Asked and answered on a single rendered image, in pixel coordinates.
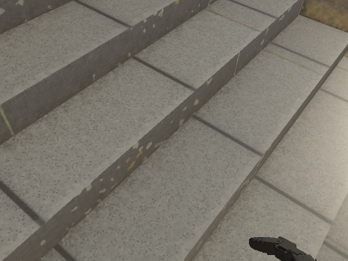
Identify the right robot hand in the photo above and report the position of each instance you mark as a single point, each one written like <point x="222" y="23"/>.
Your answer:
<point x="282" y="248"/>

